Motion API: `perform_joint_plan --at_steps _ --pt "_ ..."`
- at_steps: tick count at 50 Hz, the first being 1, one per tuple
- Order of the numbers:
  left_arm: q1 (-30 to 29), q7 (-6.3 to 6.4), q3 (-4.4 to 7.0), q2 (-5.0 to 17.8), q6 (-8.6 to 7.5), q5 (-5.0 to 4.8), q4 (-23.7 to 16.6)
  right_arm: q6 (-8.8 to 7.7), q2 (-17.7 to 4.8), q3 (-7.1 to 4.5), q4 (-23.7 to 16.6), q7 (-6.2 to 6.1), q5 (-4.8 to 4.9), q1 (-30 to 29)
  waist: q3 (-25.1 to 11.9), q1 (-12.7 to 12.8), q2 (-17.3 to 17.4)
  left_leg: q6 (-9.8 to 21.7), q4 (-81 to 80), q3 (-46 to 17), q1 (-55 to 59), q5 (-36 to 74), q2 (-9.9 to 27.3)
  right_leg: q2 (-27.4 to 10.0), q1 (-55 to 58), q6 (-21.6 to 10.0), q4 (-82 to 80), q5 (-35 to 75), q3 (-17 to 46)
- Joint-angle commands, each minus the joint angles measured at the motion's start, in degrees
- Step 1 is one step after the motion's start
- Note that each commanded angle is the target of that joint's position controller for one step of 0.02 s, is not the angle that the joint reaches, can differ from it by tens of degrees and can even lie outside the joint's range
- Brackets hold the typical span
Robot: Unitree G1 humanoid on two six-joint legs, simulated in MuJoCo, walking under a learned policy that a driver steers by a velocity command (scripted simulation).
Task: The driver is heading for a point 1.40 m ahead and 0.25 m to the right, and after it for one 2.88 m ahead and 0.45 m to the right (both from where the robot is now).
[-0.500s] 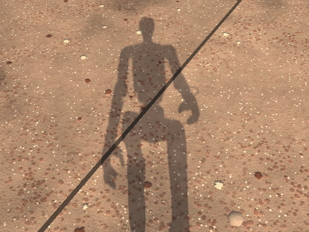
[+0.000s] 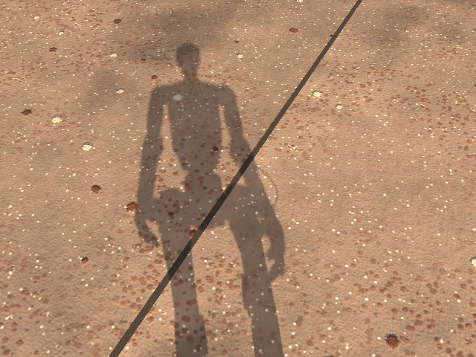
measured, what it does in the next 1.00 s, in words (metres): walks ahead, turning right: right foot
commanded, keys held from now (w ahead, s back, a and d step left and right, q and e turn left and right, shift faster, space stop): no key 0.14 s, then e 0.30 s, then w+e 0.30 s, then w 0.20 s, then w+q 0.06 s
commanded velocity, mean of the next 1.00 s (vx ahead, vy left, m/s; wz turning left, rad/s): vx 0.20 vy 0.00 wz -0.31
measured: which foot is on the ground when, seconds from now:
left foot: down 0.00-1.00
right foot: up 0.00-0.00, down 0.02-0.54, up 0.56-1.00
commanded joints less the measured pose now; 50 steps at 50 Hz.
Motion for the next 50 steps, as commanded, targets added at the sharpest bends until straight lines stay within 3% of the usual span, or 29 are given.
perform_joint_plan --at_steps 1,2,3,4,6,8,11,14,17,18,19,21,23,25,26,27,28,29,30,31,32,34,38,41,46,48,50 --pt "7.4 0.89 0.50 3.8 -1.21 0.21 0.8 0.20 -6.1 -0.75 -0.7 -0.76 0.30 2.2 -2.5 3.3 3.3 2.5 3.4 -8.2 -2.8 34.2 15.1 -1.3 13.1 -1.1 -13.7 10.2 2.2" --pt "10.9 1.19 1.22 7.4 -1.87 0.57 1.7 0.04 -5.6 -0.62 -1.0 -0.89 0.20 4.2 -5.4 2.5 -0.1 0.5 6.3 -7.4 -5.8 23.2 12.7 -7.4 20.7 -1.8 -12.3 27.1 7.7" --pt "9.6 1.16 1.10 8.4 -1.75 0.04 2.0 0.54 -1.5 0.02 0.9 -0.83 1.20 12.5 -7.7 -1.8 -6.5 -1.1 6.4 -5.5 -9.1 2.9 8.5 -13.4 24.3 -7.3 -9.3 41.0 12.5" --pt "9.1 0.83 0.48 5.2 -1.27 -0.39 2.1 1.54 -2.7 -0.22 2.3 -1.39 1.03 11.5 -7.0 0.4 -6.2 -1.7 5.5 -4.6 -7.5 -6.1 6.6 -14.6 20.9 -9.5 -10.6 36.9 14.9" --pt "4.5 0.49 0.17 4.1 -0.52 0.04 1.4 2.48 -4.2 -0.68 1.9 -1.43 0.51 7.5 -2.6 -0.5 -4.4 -2.0 0.2 -6.3 -4.0 -2.5 6.9 -9.9 14.0 -6.1 -13.2 21.4 12.5" --pt "5.5 0.83 0.30 3.9 -0.23 -0.51 2.2 2.80 -4.6 -0.85 1.5 -1.15 0.30 4.5 0.1 0.5 -2.1 -1.7 -1.4 -7.1 -2.6 3.6 8.6 -5.7 11.4 -3.4 -13.5 16.3 9.1" --pt "4.6 0.75 1.39 6.1 -0.20 -0.99 1.0 2.55 -5.7 -1.48 0.5 -2.18 0.44 3.0 -2.4 0.8 0.1 -1.9 1.8 -5.2 -1.9 6.9 9.1 -4.5 12.3 -4.3 -10.0 21.2 9.4" --pt "4.9 0.54 2.50 7.7 0.30 -0.36 -0.5 3.15 -6.4 -2.56 -0.6 -3.26 0.64 3.0 -4.4 1.1 -0.2 -2.0 8.4 -2.8 -3.6 3.3 7.7 -5.9 10.1 -7.4 -7.8 22.2 13.3" --pt "8.4 0.81 3.77 10.1 1.32 0.54 -1.2 4.12 -4.8 -3.00 -3.2 -3.48 0.88 1.1 -6.6 3.1 -5.3 -3.1 20.2 -1.3 -11.2 -10.4 2.4 -12.7 11.7 -14.1 -13.2 22.7 26.0" --pt "8.7 0.97 4.03 10.9 1.47 0.89 -1.5 4.33 -4.6 -3.01 -4.4 -3.26 0.91 -0.4 -7.2 3.7 -6.5 -3.0 25.8 -3.6 -15.4 -18.2 1.3 -15.5 13.5 -16.6 -15.8 21.4 30.1" --pt "8.7 1.16 4.46 11.6 1.54 1.14 -2.0 4.46 -4.9 -3.06 -5.5 -2.94 0.80 -2.3 -7.7 4.6 -5.5 -2.9 32.8 -6.7 -17.8 -21.4 1.9 -16.8 13.3 -17.9 -17.6 18.8 32.1" --pt "4.2 1.46 5.06 12.2 2.13 0.79 -3.7 4.42 -4.8 -3.05 -6.8 -2.45 0.60 -3.6 -7.0 2.4 -1.0 -3.1 34.9 -9.8 -17.5 -17.8 4.0 -13.7 8.2 -15.6 -18.4 12.0 28.4" --pt "0.4 0.88 5.06 11.0 3.01 0.52 -5.0 3.92 -5.5 -3.09 -7.4 -2.20 0.77 -2.2 -7.7 0.8 -1.8 -3.6 24.7 -8.4 -13.0 -14.5 3.4 -8.7 4.7 -11.6 -20.4 -0.5 23.9" --pt "-3.8 0.12 5.82 11.7 4.23 -0.23 -6.5 3.86 -6.0 -3.39 -6.3 -1.66 0.96 5.3 -7.9 -3.4 -5.7 -2.6 10.6 -4.7 2.4 -11.1 -0.1 -3.5 -6.3 -7.3 -22.5 -18.0 20.2" --pt "-7.8 -0.12 6.11 11.2 4.68 -0.37 -8.2 3.95 -7.0 -3.76 -4.6 -1.64 0.60 12.6 -5.5 -7.3 -5.2 -1.7 0.4 -3.2 11.9 -8.1 -1.0 0.8 -15.2 -2.8 -20.0 -24.0 16.7" --pt "-6.4 -0.13 5.19 6.6 4.62 -0.96 -9.3 3.71 -11.9 -4.91 -4.5 -2.36 0.30 13.6 -3.2 -6.3 11.7 -0.3 -10.8 -18.1 13.7 -21.3 12.5 7.0 -23.4 -0.1 -1.9 -27.9 9.5" --pt "-5.5 -0.15 4.49 4.4 3.98 -0.54 -10.7 3.63 -17.2 -5.85 -8.1 -2.79 -0.86 5.5 0.0 -3.0 20.8 4.5 -19.3 -40.0 3.2 -33.9 30.0 9.7 -28.1 1.3 12.3 -20.2 4.7" --pt "-5.9 -1.09 5.15 8.9 3.41 0.78 -10.7 3.55 -14.2 -5.29 -9.8 -3.08 -1.34 -1.0 3.4 0.2 10.1 6.3 -20.2 -39.0 -6.0 -36.9 28.7 4.4 -23.1 0.6 17.6 -12.8 10.0" --pt "-3.2 -2.38 5.88 10.2 3.13 0.82 -9.5 2.79 -12.5 -4.70 -11.1 -3.03 -0.79 -5.4 4.0 3.9 6.6 4.9 -18.9 -33.0 -8.5 -31.0 25.1 4.5 -19.8 0.5 21.3 -7.7 9.9" --pt "0.2 -3.19 6.13 10.6 2.99 1.26 -8.0 1.91 -12.2 -4.72 -12.0 -2.66 -0.17 -7.7 2.8 5.6 4.9 3.3 -18.0 -26.6 -6.7 -24.3 22.0 4.3 -18.6 1.0 24.9 -4.7 8.6" --pt "2.0 -3.70 6.14 9.9 2.94 1.82 -6.9 1.11 -12.3 -4.79 -12.6 -2.44 0.25 -7.8 1.8 5.6 5.2 2.3 -17.5 -21.3 -5.2 -19.6 19.9 4.2 -18.5 1.4 28.6 -3.5 6.8" --pt "1.2 -4.19 5.67 8.2 2.96 1.72 -7.3 0.11 -10.5 -4.57 -11.8 -1.73 0.13 -3.9 1.8 4.0 5.4 1.5 -16.5 -15.5 -2.2 -14.4 18.4 3.0 -20.9 1.7 32.2 -1.9 5.4" --pt "-4.8 -4.74 5.07 7.7 2.79 1.69 -9.9 -0.96 -9.9 -4.59 -9.5 -0.68 -0.45 5.1 3.3 -0.5 6.2 2.7 -15.9 -12.2 5.4 -9.6 19.6 1.2 -26.5 3.1 28.5 0.7 6.1" --pt "-7.4 -4.80 4.65 7.5 2.25 1.63 -10.8 -1.60 -10.4 -4.59 -8.3 -0.25 -0.64 8.1 4.4 -2.2 6.7 3.9 -16.2 -10.7 8.5 -4.5 20.9 1.3 -26.2 3.3 20.2 1.4 6.8" --pt "-14.1 -5.56 3.12 5.9 0.99 1.46 -14.1 -1.98 -10.0 -4.27 -6.3 0.42 -0.60 10.2 5.6 -3.8 9.4 4.4 -14.5 -4.3 7.5 8.7 20.8 0.3 -17.5 1.0 5.0 -0.1 -0.8" --pt "-14.8 -5.56 2.71 5.5 0.38 1.61 -14.7 -1.59 -10.2 -4.28 -4.8 0.61 -0.31 11.5 5.6 -3.6 10.4 4.7 -12.0 -3.7 6.6 17.0 20.8 0.7 -11.6 -1.1 0.5 -3.3 -3.7" --pt "-9.9 -4.80 2.98 6.1 -0.44 1.46 -13.5 -1.14 -11.3 -4.37 -4.2 0.81 -0.02 10.5 3.4 -0.5 10.9 4.9 -6.3 -4.1 5.2 31.7 21.1 3.2 -2.2 -3.3 -2.6 -5.9 -5.6"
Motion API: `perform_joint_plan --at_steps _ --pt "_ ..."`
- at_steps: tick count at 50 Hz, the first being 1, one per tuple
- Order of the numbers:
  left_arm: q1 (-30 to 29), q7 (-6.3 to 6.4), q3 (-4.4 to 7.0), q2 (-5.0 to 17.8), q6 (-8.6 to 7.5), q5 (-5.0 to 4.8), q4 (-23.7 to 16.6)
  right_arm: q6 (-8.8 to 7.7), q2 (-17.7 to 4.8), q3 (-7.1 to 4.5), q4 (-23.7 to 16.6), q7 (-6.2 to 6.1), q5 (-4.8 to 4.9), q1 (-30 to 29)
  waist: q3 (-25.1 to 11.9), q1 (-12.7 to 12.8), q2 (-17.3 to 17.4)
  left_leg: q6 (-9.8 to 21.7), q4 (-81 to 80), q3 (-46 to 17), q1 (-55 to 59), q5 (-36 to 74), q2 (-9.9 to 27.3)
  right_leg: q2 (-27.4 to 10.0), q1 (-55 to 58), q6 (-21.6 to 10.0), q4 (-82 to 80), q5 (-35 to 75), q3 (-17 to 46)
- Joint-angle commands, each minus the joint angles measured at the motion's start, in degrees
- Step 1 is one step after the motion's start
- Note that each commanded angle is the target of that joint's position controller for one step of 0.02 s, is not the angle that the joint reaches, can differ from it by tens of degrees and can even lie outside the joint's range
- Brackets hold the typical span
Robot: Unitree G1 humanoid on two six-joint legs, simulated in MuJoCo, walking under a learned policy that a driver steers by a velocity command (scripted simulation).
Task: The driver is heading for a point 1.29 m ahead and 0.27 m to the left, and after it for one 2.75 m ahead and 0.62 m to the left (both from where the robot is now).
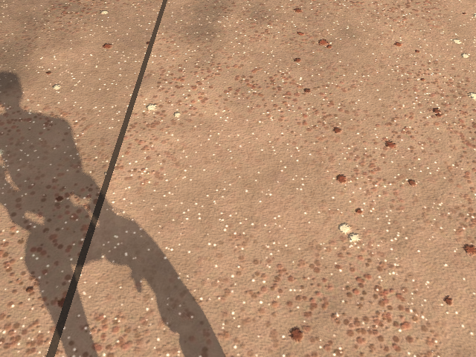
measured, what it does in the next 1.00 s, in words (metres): walks ahead, turning left: right foot, then left foot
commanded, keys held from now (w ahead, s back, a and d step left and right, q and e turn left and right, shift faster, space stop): w+q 0.06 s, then q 0.62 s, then no key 0.32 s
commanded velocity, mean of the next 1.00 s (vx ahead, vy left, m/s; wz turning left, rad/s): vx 0.14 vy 0.00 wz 0.36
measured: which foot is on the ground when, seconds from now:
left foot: down 0.00-0.04, up 0.06-0.50, down 0.52-1.00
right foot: up 0.00-0.02, down 0.04-0.52, up 0.54-1.00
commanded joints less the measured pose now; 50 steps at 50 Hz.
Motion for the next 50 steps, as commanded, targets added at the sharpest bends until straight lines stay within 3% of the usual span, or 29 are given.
perform_joint_plan --at_steps 1,2,3,4,5,6,7,9,11,13,16,18,24,25,26,27,28,30,31,32,33,36,41,46,48,50 --pt "3.9 1.13 1.02 4.0 -2.56 -0.32 -2.1 0.10 -9.9 -1.60 -0.5 0.25 0.65 0.1 2.1 7.1 8.6 10.5 9.4 -7.4 -6.9 45.7 12.0 4.8 13.3 -3.3 -8.1 0.0 -4.5" --pt "14.3 2.00 2.03 6.4 -3.54 0.18 1.5 0.16 -9.4 -1.26 -1.0 0.46 1.18 -1.2 -4.9 11.5 5.4 8.9 21.0 -5.1 -13.2 43.5 8.9 3.8 28.7 -4.3 -10.2 2.9 -2.4" --pt "24.1 3.16 3.40 12.2 -4.30 1.71 2.6 0.12 -5.8 -0.06 -4.0 0.97 2.25 -2.3 -14.0 15.2 -3.0 6.5 39.2 -3.3 -29.1 21.5 4.8 -12.4 46.6 -7.5 -14.0 -10.8 16.2" --pt "25.7 3.88 4.09 16.6 -4.15 0.93 3.0 0.23 -2.5 0.21 -4.8 0.89 2.50 0.6 -17.7 13.0 -11.2 5.4 53.6 -6.9 -41.0 -11.5 -3.3 -26.0 49.9 -10.9 -21.5 -4.3 37.5" --pt "20.9 4.15 3.39 14.3 -3.90 -0.33 2.7 0.82 -6.9 -1.34 -4.1 0.28 1.83 -3.1 -11.4 11.5 -2.5 6.1 57.4 -14.4 -41.0 -6.9 -0.7 -23.5 41.1 -9.8 -20.2 5.8 30.6" --pt "15.0 3.99 2.00 10.0 -4.22 -0.68 1.9 0.72 -4.9 -1.07 -4.2 0.25 1.98 -3.7 -4.8 8.2 -2.2 6.1 56.1 -14.2 -39.6 -2.8 1.1 -20.8 33.1 -8.0 -20.0 18.0 20.3" --pt "11.2 3.71 0.89 6.1 -4.62 -0.94 1.3 0.98 -3.4 -0.95 -3.0 0.03 1.74 -2.7 -2.1 5.9 -1.9 5.7 53.3 -13.5 -37.1 -0.8 2.3 -17.6 27.7 -5.6 -20.7 26.3 12.8" --pt "8.6 4.21 -0.11 3.2 -5.11 -1.47 1.0 2.73 -3.1 -1.54 -2.0 0.24 0.16 -0.6 -0.5 3.2 -4.6 4.5 51.7 -11.9 -33.2 1.1 2.2 -14.0 21.9 -3.4 -20.6 36.2 4.2" --pt "10.2 4.79 -0.14 4.2 -5.70 -1.68 1.3 3.89 -2.4 -2.01 -2.6 0.73 0.12 -0.6 -1.3 1.9 -5.1 3.9 52.3 -10.7 -33.3 3.8 0.5 -13.6 21.2 -3.7 -20.2 44.5 0.4" --pt "10.9 5.37 -0.03 5.1 -5.87 -1.87 1.4 4.61 -2.2 -2.12 -4.0 1.03 0.00 -3.3 -0.4 1.5 -5.9 3.4 50.5 -9.7 -35.9 7.2 0.3 -13.7 20.6 -4.4 -20.7 44.8 -2.4" --pt "10.8 6.23 -0.40 4.4 -5.27 -1.83 1.7 4.92 -1.9 -1.59 -7.2 1.80 -0.32 -9.9 1.7 2.1 -6.8 3.1 39.9 -7.8 -37.0 13.1 0.6 -12.3 19.8 -4.7 -20.2 41.4 -6.7" --pt "11.5 6.59 -0.19 5.5 -4.91 -1.90 2.0 4.93 -1.4 -0.96 -9.0 2.40 -0.40 -13.5 1.4 3.2 -6.6 3.6 32.5 -6.2 -34.1 15.6 0.0 -12.6 20.1 -5.2 -18.9 41.2 -8.4" --pt "12.6 6.68 1.48 9.1 -2.99 -1.90 1.8 4.81 -5.0 -1.77 -11.6 2.46 -0.88 -13.2 -1.7 2.9 -4.5 7.9 23.2 -3.9 -27.0 6.5 -3.4 -15.8 25.2 -4.2 -4.5 45.6 -8.3" --pt "12.3 6.45 1.66 9.5 -2.39 -1.94 1.5 4.17 -5.6 -2.09 -11.0 2.09 -0.98 -10.0 -3.7 1.0 -1.9 9.0 18.2 -3.7 -22.1 9.8 -4.7 -14.5 24.1 -2.6 4.0 43.0 -9.6" --pt "14.1 6.06 1.91 10.2 -2.03 -1.87 0.9 3.22 -9.9 -3.23 -11.0 1.42 -1.23 -6.4 -7.4 -1.1 5.2 11.7 12.7 -12.0 -13.4 28.5 0.0 -10.7 18.0 1.0 18.0 28.5 -10.7" --pt "16.7 5.41 0.84 4.6 -1.37 -1.96 -2.4 3.42 -17.9 -5.23 -12.0 0.72 -0.58 -7.8 -10.7 3.1 17.5 21.7 13.3 -35.4 -2.4 60.3 17.2 1.6 -0.3 4.6 37.3 -23.7 -10.9" --pt "14.5 5.33 0.56 5.3 -0.27 -1.06 -3.0 4.21 -18.1 -5.50 -12.1 0.88 2.21 -4.7 -16.9 0.4 10.3 26.4 9.2 -41.9 -2.5 51.9 19.5 2.7 -2.3 4.8 42.0 -26.8 2.7" --pt "9.5 5.53 0.61 5.7 -0.01 -1.70 -3.8 5.66 -12.7 -4.03 -13.3 0.11 1.55 -12.4 -4.6 2.5 3.6 22.5 4.6 -34.2 -13.7 29.2 14.7 -0.6 -6.0 4.5 39.2 -17.5 5.0" --pt "8.5 5.76 0.90 6.5 -0.06 -1.17 -4.0 6.04 -10.6 -3.35 -13.9 -0.24 1.55 -15.0 -2.2 3.8 3.2 19.4 3.2 -31.5 -16.9 24.6 11.5 -1.6 -5.3 4.4 35.0 -13.9 5.4" --pt "9.9 5.80 1.08 7.0 0.39 -0.41 -3.8 6.16 -9.1 -2.90 -14.5 -0.45 1.56 -16.9 -2.2 5.1 4.4 17.7 2.7 -28.9 -19.1 23.6 9.0 -1.7 -2.8 4.5 32.4 -11.7 5.3" --pt "11.1 5.75 1.03 6.6 1.04 -0.13 -3.4 6.01 -9.1 -2.78 -14.8 -0.32 1.15 -17.2 -3.4 5.5 4.4 16.9 2.9 -27.5 -19.9 24.9 7.7 -0.7 -1.0 4.5 31.6 -10.5 4.9" --pt "12.5 5.62 0.60 5.0 2.05 -1.01 -3.2 5.13 -11.3 -3.25 -14.9 0.24 0.72 -16.4 -5.8 5.7 3.7 15.7 3.0 -26.2 -19.0 25.0 6.4 0.2 0.6 5.1 26.4 -9.7 4.9" --pt "9.1 5.71 0.63 5.8 2.73 -1.27 -4.4 5.82 -11.3 -2.94 -14.7 0.26 0.18 -15.5 -4.7 3.5 7.6 14.5 -0.8 -29.0 -19.1 4.5 6.0 0.3 1.4 5.4 17.3 -9.4 4.9" --pt "10.5 5.82 0.31 5.5 2.02 -1.85 -4.0 6.25 -11.2 -2.56 -14.3 0.44 -0.26 -16.6 -3.6 3.2 7.9 13.9 -0.7 -30.5 -20.7 2.3 6.5 2.1 8.2 3.6 7.6 -12.0 3.6" --pt "12.9 6.06 0.18 5.2 1.58 -2.17 -3.3 6.49 -11.0 -2.35 -13.7 0.35 -0.10 -16.8 -3.2 3.8 7.7 13.2 0.0 -31.3 -21.2 3.2 6.8 3.0 12.2 2.2 0.8 -11.3 2.9" --pt "17.0 6.32 -0.14 4.2 0.84 -2.07 -1.8 6.90 -10.5 -2.01 -13.0 -0.06 0.80 -17.1 -2.1 5.9 6.1 10.2 2.1 -30.4 -24.6 2.1 5.0 3.4 20.1 0.2 -14.4 -3.6 2.3"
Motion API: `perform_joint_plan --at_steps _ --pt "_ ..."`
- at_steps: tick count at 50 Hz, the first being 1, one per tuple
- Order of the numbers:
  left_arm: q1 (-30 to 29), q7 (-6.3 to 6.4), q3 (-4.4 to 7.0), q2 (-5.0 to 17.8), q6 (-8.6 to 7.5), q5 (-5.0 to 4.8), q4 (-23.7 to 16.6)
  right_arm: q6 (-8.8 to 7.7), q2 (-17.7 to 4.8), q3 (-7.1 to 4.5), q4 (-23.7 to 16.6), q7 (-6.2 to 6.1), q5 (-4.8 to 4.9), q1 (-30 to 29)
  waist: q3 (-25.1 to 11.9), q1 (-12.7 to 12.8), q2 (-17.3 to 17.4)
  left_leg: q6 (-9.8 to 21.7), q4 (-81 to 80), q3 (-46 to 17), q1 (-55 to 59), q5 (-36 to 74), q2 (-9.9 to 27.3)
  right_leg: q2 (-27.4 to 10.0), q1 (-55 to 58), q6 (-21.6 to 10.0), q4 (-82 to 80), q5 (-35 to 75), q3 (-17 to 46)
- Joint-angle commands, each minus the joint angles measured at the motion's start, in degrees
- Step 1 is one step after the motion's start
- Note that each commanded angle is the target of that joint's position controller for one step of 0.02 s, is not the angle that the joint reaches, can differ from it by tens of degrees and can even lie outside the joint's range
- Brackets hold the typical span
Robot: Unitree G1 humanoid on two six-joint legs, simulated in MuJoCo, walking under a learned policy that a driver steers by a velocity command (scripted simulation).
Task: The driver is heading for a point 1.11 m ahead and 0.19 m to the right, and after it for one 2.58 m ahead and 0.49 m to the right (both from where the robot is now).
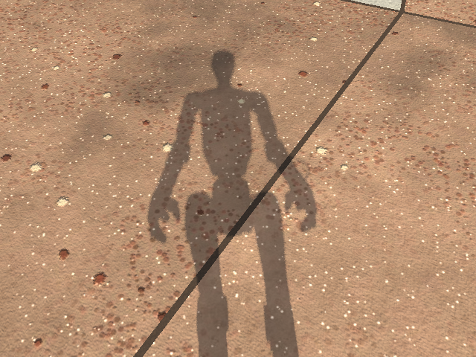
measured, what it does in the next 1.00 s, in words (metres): walks ahead: right foot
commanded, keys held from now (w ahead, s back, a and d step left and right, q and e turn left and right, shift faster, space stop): no key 0.34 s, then w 0.20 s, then w+e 0.46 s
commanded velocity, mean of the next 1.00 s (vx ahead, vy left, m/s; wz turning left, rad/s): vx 0.22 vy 0.00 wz -0.12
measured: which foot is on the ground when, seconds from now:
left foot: down 0.00-1.00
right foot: up 0.00-0.00, down 0.02-0.58, up 0.60-1.00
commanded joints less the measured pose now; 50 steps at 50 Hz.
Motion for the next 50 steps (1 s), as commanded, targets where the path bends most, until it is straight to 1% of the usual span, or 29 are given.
perform_joint_plan --at_steps 1,2,3,4,5,7,10,13,14,15,17,18,20,22,24,25,27,28,29,30,31,32,33,36,39,43,46,48,50 --pt "5.3 0.64 0.59 4.7 -1.84 0.68 -1.5 -0.24 -5.4 -0.88 -1.8 -0.60 0.86 1.6 -1.0 0.9 -0.1 1.4 -5.5 -14.3 -2.8 -14.4 11.5 -3.9 8.9 -3.1 -19.1 4.5 5.2" --pt "4.0 0.72 0.85 8.2 -2.46 1.56 -3.0 -0.59 -2.1 0.07 -2.2 -0.51 1.74 3.0 -2.8 -0.3 -9.0 -1.5 3.0 -7.5 -5.6 -16.6 5.6 -15.8 9.9 -6.5 -25.1 -1.1 19.7" --pt "-0.9 0.19 0.61 8.2 -2.81 1.29 -3.4 -0.82 -4.7 -0.63 -2.4 -0.57 1.15 -0.7 2.9 -0.1 -10.8 -2.2 7.7 -1.5 -2.7 -18.3 1.4 -20.7 -2.6 -10.0 -26.8 2.3 23.3" --pt "-3.8 0.06 -0.15 5.8 -3.44 1.23 -3.7 -0.94 -4.5 -0.51 -1.8 -0.15 0.46 -0.8 3.3 -1.4 -9.0 -2.3 11.4 -2.5 2.7 -15.9 3.4 -18.3 -5.3 -9.9 -25.8 6.6 19.4" --pt "-5.2 0.08 -0.52 4.8 -3.93 0.95 -3.4 -1.07 -3.8 -0.38 -0.9 0.14 0.55 0.1 2.5 -2.2 -8.6 -2.4 11.7 -2.0 3.9 -13.5 3.3 -15.2 -4.0 -8.4 -24.3 10.3 15.3" --pt "-3.9 0.36 -0.51 5.8 -4.34 0.55 -2.5 -1.23 -4.0 -0.32 0.5 0.12 0.24 1.1 0.9 -1.6 -9.6 -3.0 10.6 -0.5 3.4 -12.3 3.5 -11.8 2.7 -7.0 -20.0 24.2 10.3" --pt "0.7 0.29 -0.34 6.5 -4.24 0.19 -0.1 -1.58 -2.6 0.56 2.1 -0.81 0.86 1.0 -2.3 0.0 -7.5 -4.2 -0.1 0.7 5.9 -7.1 4.6 -10.9 11.5 -6.3 -13.5 42.2 7.7" --pt "3.4 -0.14 0.01 6.5 -4.03 0.11 0.6 -1.88 -6.4 0.21 3.7 -1.57 0.52 1.4 -3.8 2.4 -4.5 -4.3 -1.7 -4.2 15.3 10.8 10.2 -8.0 7.7 -2.7 -13.5 31.4 7.6" --pt "4.4 -0.29 -0.28 4.9 -3.88 -0.34 1.6 -1.68 -6.0 0.14 5.2 -1.47 1.51 1.5 -2.7 2.5 -1.2 -3.5 -0.4 -4.1 13.9 9.7 9.8 -6.1 7.1 -2.1 -16.0 26.4 6.2" --pt "2.3 -0.10 -0.24 5.4 -3.55 -0.16 2.3 -1.62 -4.4 0.49 5.8 -1.27 1.56 2.1 -1.0 0.7 -1.8 -3.5 -2.0 -4.4 11.9 6.8 9.6 -5.6 7.7 -1.8 -15.7 22.1 5.5" --pt "0.5 -0.12 -0.20 5.0 -3.06 0.10 2.6 -1.61 -4.4 0.76 7.5 -1.45 0.96 2.0 0.3 0.8 0.0 -3.4 -3.9 -4.8 10.5 5.7 9.6 -5.6 8.2 -1.8 -15.8 19.4 5.3" --pt "0.9 -0.30 -0.16 5.0 -2.85 0.26 3.2 -1.61 -4.2 0.92 8.5 -1.59 0.85 2.6 -0.4 1.0 0.2 -3.1 -4.5 -4.4 10.8 0.4 8.9 -5.3 8.4 -2.2 -16.6 12.9 5.4" --pt "1.7 -0.63 0.84 7.2 -2.24 0.47 4.1 -1.49 -4.9 0.55 8.9 -1.43 0.29 2.3 1.7 1.7 -2.6 -1.5 -0.1 -1.7 6.2 -17.1 5.4 -5.0 6.9 -4.4 -17.8 -8.5 7.6" --pt "3.9 -0.92 1.50 8.8 -1.75 0.39 4.8 -1.70 -4.5 0.62 7.6 -0.78 -0.14 0.0 6.8 2.9 -6.2 -0.6 6.2 0.9 -2.2 -24.4 3.8 -10.0 5.0 -8.1 -23.1 -24.6 15.5" --pt "4.7 -1.09 2.03 9.4 -2.05 0.36 5.6 -2.72 -2.6 1.19 6.3 -0.06 -0.65 -1.6 10.0 2.8 -8.2 -0.5 12.6 4.4 -4.1 -18.5 5.7 -16.7 2.8 -11.7 -27.5 -27.0 22.9" --pt "3.4 -1.32 2.02 9.0 -2.43 0.49 5.4 -3.33 -2.6 1.17 6.4 0.24 -0.47 -0.7 9.5 1.7 -7.5 -0.2 12.9 4.3 -2.6 -17.3 6.7 -17.2 1.7 -11.9 -27.8 -24.1 22.7" --pt "-1.6 -1.94 2.19 9.0 -3.12 0.24 4.2 -4.47 -2.3 1.08 8.6 0.80 0.08 5.7 7.5 -2.1 -6.7 1.2 5.7 5.6 8.0 -15.7 5.9 -13.7 -3.3 -9.9 -24.8 -18.6 16.2" --pt "-3.7 -2.25 2.06 8.2 -3.32 -0.06 3.6 -5.08 -2.7 0.77 10.8 0.63 0.14 11.6 7.1 -4.7 -5.0 1.7 0.1 5.0 18.1 -15.0 4.7 -9.9 -10.3 -8.4 -19.3 -17.3 12.4" --pt "-6.3 -2.50 1.22 5.0 -3.74 -0.02 2.1 -5.76 -6.2 -0.15 12.6 -0.13 -0.44 17.9 6.9 -7.3 3.6 2.9 -8.8 -7.0 25.5 -23.2 12.1 -4.2 -18.3 -5.8 -6.2 -12.8 6.2" --pt "-8.1 -2.81 0.25 1.3 -4.31 -0.30 -0.2 -6.25 -11.9 -1.58 13.7 -0.36 -0.21 23.6 6.1 -8.6 16.5 7.0 -20.2 -30.3 28.8 -39.7 25.0 3.9 -27.6 -3.6 11.0 -8.8 -2.4" --pt "-8.5 -2.75 1.27 5.8 -4.53 1.02 -0.1 -6.01 -10.6 -1.30 13.5 -0.59 -0.68 20.8 9.6 -6.2 8.4 8.4 -20.0 -31.4 23.7 -37.3 27.9 1.8 -29.2 -4.8 20.0 -7.6 3.6" --pt "-5.5 -3.30 1.35 5.5 -4.87 0.55 1.3 -6.27 -8.2 -0.64 11.5 -0.72 -0.67 15.7 9.4 -2.7 3.8 7.2 -19.1 -25.8 21.7 -33.5 25.7 -0.1 -28.0 -5.6 23.0 -2.4 6.1" --pt "-2.7 -3.81 1.21 4.9 -5.14 0.20 2.8 -6.72 -6.6 -0.22 10.4 -0.82 -0.40 12.5 8.2 -0.6 2.7 5.4 -19.5 -20.2 21.2 -27.6 23.5 -1.3 -26.3 -5.4 23.7 1.7 6.3" --pt "-2.1 -4.59 1.20 4.0 -4.56 1.22 3.8 -8.07 -4.3 0.70 10.5 -1.12 -0.02 12.8 4.7 0.1 2.5 3.1 -18.8 -7.1 23.2 -8.0 19.8 -2.4 -25.4 -3.4 26.1 8.8 3.6" --pt "-6.4 -4.86 0.81 2.6 -3.82 1.19 2.1 -8.50 -3.3 1.21 12.0 -1.16 0.18 17.3 5.4 -0.9 2.8 2.6 -17.6 0.0 23.9 5.1 19.1 -2.9 -29.4 -2.0 26.7 12.0 1.7" --pt "-14.7 -5.34 -0.31 1.2 -3.76 1.21 -1.9 -8.49 -3.0 1.78 12.0 -1.32 0.08 17.1 7.8 -1.6 3.7 2.3 -17.5 7.2 20.5 15.6 17.3 -2.6 -27.8 -1.0 15.3 16.7 -3.1" --pt "-18.8 -5.73 -1.05 0.7 -3.72 1.17 -4.4 -8.49 -4.4 1.67 12.8 -1.66 0.23 18.3 8.4 -2.0 4.4 1.8 -16.4 10.7 20.6 23.5 18.3 -1.7 -22.0 -3.0 5.4 17.4 -7.6" --pt "-16.7 -5.47 -0.70 1.8 -3.76 1.25 -4.4 -8.45 -5.8 1.42 12.9 -1.94 0.40 17.7 6.5 -0.2 5.0 1.2 -10.9 13.2 23.0 40.4 19.0 0.9 -16.1 -5.6 2.1 15.7 -9.9" --pt "-8.2 -5.02 0.31 3.9 -3.94 1.41 -2.1 -7.84 -7.7 0.77 12.4 -2.38 0.28 16.2 1.0 4.0 6.4 1.0 2.3 15.0 24.9 55.8 20.0 4.3 -7.2 -8.6 1.8 11.5 -11.0"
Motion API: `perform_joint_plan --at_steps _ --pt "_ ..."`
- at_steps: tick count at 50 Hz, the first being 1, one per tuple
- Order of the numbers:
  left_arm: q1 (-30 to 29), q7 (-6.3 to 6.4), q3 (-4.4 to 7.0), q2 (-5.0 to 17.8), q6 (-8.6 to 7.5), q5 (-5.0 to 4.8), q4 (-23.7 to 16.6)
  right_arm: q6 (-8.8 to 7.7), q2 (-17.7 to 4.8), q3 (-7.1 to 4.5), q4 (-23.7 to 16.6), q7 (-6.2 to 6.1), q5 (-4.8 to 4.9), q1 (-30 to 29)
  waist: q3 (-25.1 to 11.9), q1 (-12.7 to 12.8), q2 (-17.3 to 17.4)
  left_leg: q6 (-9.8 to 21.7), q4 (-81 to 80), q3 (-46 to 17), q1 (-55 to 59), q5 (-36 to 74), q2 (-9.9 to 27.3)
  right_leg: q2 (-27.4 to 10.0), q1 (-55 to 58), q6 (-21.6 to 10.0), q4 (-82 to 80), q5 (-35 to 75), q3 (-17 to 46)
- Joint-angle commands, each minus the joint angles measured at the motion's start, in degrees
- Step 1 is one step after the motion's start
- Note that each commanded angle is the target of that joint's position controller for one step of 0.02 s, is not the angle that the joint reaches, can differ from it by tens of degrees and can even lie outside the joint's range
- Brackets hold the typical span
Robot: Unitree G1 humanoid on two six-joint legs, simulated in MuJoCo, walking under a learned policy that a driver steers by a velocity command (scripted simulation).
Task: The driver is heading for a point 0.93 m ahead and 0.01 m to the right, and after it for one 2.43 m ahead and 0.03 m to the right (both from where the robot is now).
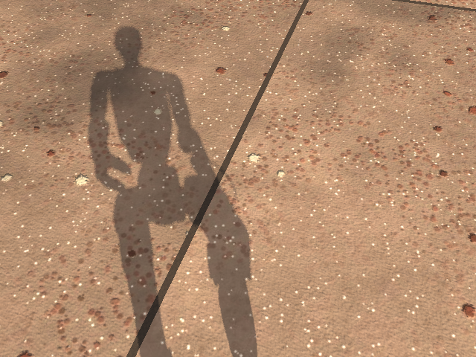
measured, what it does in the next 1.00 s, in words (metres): walks ahead: right foot, then left foot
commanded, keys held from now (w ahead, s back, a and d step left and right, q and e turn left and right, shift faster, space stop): w+e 0.16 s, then w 0.12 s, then w+q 0.64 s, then w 0.08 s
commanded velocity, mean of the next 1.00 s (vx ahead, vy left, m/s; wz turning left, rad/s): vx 0.49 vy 0.00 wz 0.08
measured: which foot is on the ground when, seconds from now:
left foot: down 0.00-0.06, up 0.08-0.60, down 0.62-1.00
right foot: up 0.00-0.02, down 0.04-0.64, up 0.66-1.00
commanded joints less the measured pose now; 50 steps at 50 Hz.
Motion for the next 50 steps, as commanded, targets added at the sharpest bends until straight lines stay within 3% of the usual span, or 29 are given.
perform_joint_plan --at_steps 1,2,3,4,5,6,7,8,10,13,18,24,27,29,30,31,32,33,34,35,36,37,39,41,46,50 --pt "12.7 0.57 2.37 6.7 -0.86 0.13 0.7 0.47 -12.3 -2.62 -2.3 -0.61 -0.05 0.1 -6.4 8.5 8.7 4.9 23.6 -0.4 -6.5 73.4 15.4 5.6 18.6 -4.8 -2.4 -4.0 -2.2" --pt "20.5 1.05 3.65 8.9 -1.13 0.60 3.1 0.67 -12.8 -2.90 -3.2 -0.23 0.05 -1.1 -10.3 12.3 7.0 4.2 37.1 0.3 -13.4 62.7 14.2 5.2 30.0 -6.8 -6.9 -4.5 1.0" --pt "24.5 1.95 5.16 13.6 -1.09 0.84 3.7 0.49 -9.2 -2.38 -5.2 0.44 -0.30 -0.4 -14.9 12.0 -1.8 3.2 56.6 0.1 -26.7 25.3 9.9 -8.6 41.6 -10.4 -8.6 -11.8 19.1" --pt "21.5 1.76 5.96 17.4 -0.45 0.23 2.0 0.13 -6.6 -2.21 -9.4 1.56 1.02 -0.1 -19.8 7.9 -11.2 1.1 73.9 -8.4 -47.4 -6.6 -2.3 -21.0 52.0 -19.8 -19.3 -15.3 53.6" --pt "19.6 2.09 5.79 15.5 0.00 -1.12 2.4 -0.54 -10.6 -2.92 -10.9 1.84 0.33 -7.7 -13.3 8.8 -2.4 2.0 73.6 -15.3 -54.0 0.1 2.1 -18.9 47.6 -17.4 -23.3 -17.3 48.2" --pt "16.4 2.52 5.06 12.7 -0.19 -1.37 2.2 -1.29 -10.5 -2.83 -12.1 2.09 0.67 -9.9 -6.9 6.9 0.0 2.2 68.9 -14.7 -53.7 6.1 4.5 -17.8 39.3 -15.3 -24.4 -12.2 40.5" --pt "14.4 2.60 4.50 10.3 -0.64 -1.21 2.2 -1.46 -9.9 -2.81 -11.6 1.86 0.44 -9.4 -3.2 4.1 4.5 1.7 63.7 -14.6 -49.9 8.3 6.4 -15.2 31.8 -12.9 -25.3 -3.2 35.1" --pt "13.0 2.91 4.14 9.3 -1.17 -1.41 1.9 -0.60 -9.3 -2.73 -11.7 1.72 -0.50 -9.0 -2.3 2.1 5.2 0.8 60.4 -14.9 -45.9 8.2 7.5 -12.3 26.7 -11.5 -25.4 3.4 30.5" --pt "13.2 3.10 3.43 8.0 -2.52 -1.69 2.2 1.71 -7.6 -2.41 -11.4 2.23 -1.63 -6.6 -3.5 0.1 3.4 -0.7 56.0 -14.2 -41.3 7.9 8.4 -9.4 22.7 -10.3 -25.8 11.1 24.4" --pt "17.7 3.05 3.41 9.1 -3.60 -2.00 3.7 3.35 -7.3 -2.41 -13.2 2.85 -1.78 -10.8 -1.9 1.0 1.1 -2.2 49.1 -11.9 -44.2 13.0 9.0 -7.1 22.0 -8.1 -27.6 15.4 20.0" --pt "24.4 3.01 2.66 8.5 -3.79 -1.78 5.4 3.67 -7.7 -2.32 -15.9 3.55 -0.60 -20.5 -0.8 5.3 -1.4 -1.2 36.9 -9.5 -50.5 24.6 8.3 -6.0 30.6 -1.2 -28.2 23.2 15.3" --pt "28.4 4.24 1.38 7.6 -4.15 -0.39 7.4 3.26 -6.9 -1.25 -18.7 4.24 0.11 -29.0 1.8 7.7 -1.8 2.1 25.8 -7.9 -52.1 25.4 3.9 -9.1 40.8 -0.1 -28.8 31.3 10.6" --pt "26.6 5.21 0.99 8.5 -4.32 0.11 7.8 2.85 -7.5 -1.29 -18.6 4.13 0.22 -27.2 0.2 5.2 -2.7 4.9 21.0 -5.2 -44.1 20.1 -0.6 -10.3 43.2 1.1 -23.5 50.5 6.8" --pt "25.4 5.99 1.19 10.1 -4.16 0.47 7.9 2.69 -9.3 -2.07 -15.8 3.37 -0.04 -18.3 -4.5 1.0 -4.7 7.2 20.1 -3.9 -35.2 14.5 -4.1 -11.4 44.7 2.1 -11.5 66.1 5.6" --pt "24.5 6.08 1.50 11.2 -3.86 0.51 7.6 2.36 -10.9 -2.83 -13.3 3.00 -0.17 -10.3 -8.1 -2.4 -5.0 8.7 17.4 -4.9 -27.4 14.3 -4.8 -11.5 43.0 2.3 -1.5 65.0 5.3" --pt "21.6 5.94 1.64 12.0 -3.89 -0.16 6.5 1.99 -12.7 -3.75 -10.9 2.59 -1.04 -1.2 -11.7 -7.6 -3.8 11.6 13.5 -9.8 -14.2 16.9 -1.4 -10.5 33.6 2.6 12.4 53.6 3.8" --pt "23.3 5.18 0.74 8.2 -4.49 -1.56 3.4 2.45 -19.9 -5.97 -10.2 1.97 -1.87 4.4 -18.1 -7.0 8.3 20.1 15.4 -33.0 4.1 20.1 15.1 -2.3 12.7 5.3 37.4 15.5 0.9" --pt "23.5 4.38 1.15 9.0 -5.02 -0.92 2.2 3.05 -18.4 -5.86 -10.3 2.65 0.13 0.4 -20.9 -3.1 9.0 25.9 7.9 -55.2 9.4 24.6 21.5 5.5 -2.4 5.4 48.5 -21.6 8.7" --pt "18.8 3.87 0.97 9.2 -5.49 -0.03 0.5 3.25 -17.0 -5.72 -10.9 2.88 1.42 -4.6 -12.1 -1.5 3.3 23.7 5.3 -47.3 1.7 18.1 18.9 0.3 -7.2 4.1 46.3 -15.6 13.7" --pt "16.5 3.39 0.95 9.5 -6.05 -0.46 -0.5 3.42 -13.6 -5.02 -11.8 2.93 1.04 -8.1 -6.5 -0.1 0.9 21.6 2.6 -41.8 -6.5 17.4 17.4 -1.8 -6.9 4.1 42.6 -11.9 12.7" --pt "16.2 3.23 1.03 9.2 -5.79 -0.37 -0.6 3.37 -11.2 -4.39 -11.9 2.82 0.71 -9.8 -2.3 2.1 -1.7 19.3 0.7 -37.5 -13.8 20.8 14.8 -3.4 -4.7 4.4 38.4 -10.8 12.1" --pt "16.4 3.14 0.88 8.6 -4.68 0.41 -1.2 3.09 -10.2 -3.94 -11.7 2.47 0.87 -10.5 -0.7 3.9 -1.7 17.7 -0.3 -34.1 -19.1 24.1 12.1 -4.4 -1.9 5.4 35.2 -10.6 11.8" --pt "17.3 2.79 0.41 6.9 -2.60 1.22 -1.8 2.06 -11.5 -4.12 -11.5 2.37 1.08 -9.5 -1.4 5.1 0.5 16.7 -1.2 -29.8 -23.4 29.0 9.0 -5.1 1.3 7.2 30.0 -10.1 10.3" --pt "14.2 2.61 0.18 6.6 -1.82 1.20 -3.7 1.57 -13.6 -4.73 -11.3 2.35 1.19 -7.8 -1.2 4.8 1.9 16.1 -2.1 -27.5 -25.4 31.9 6.9 -5.3 0.9 8.7 24.2 -6.7 8.6" --pt "1.7 2.25 -0.29 6.4 -1.60 0.58 -8.7 2.18 -13.8 -5.12 -10.9 2.16 1.41 -1.2 -1.6 -0.3 4.5 11.7 0.0 -27.5 -19.0 36.2 4.5 -4.2 -3.1 10.1 8.6 5.0 7.4" --pt "-4.5 1.86 -0.99 6.1 -2.21 0.15 -10.9 2.34 -13.1 -4.84 -10.4 1.53 0.76 2.7 -1.9 -3.3 5.1 10.7 1.9 -28.2 -11.3 40.3 6.0 -2.6 -3.5 8.6 -0.2 7.7 6.5"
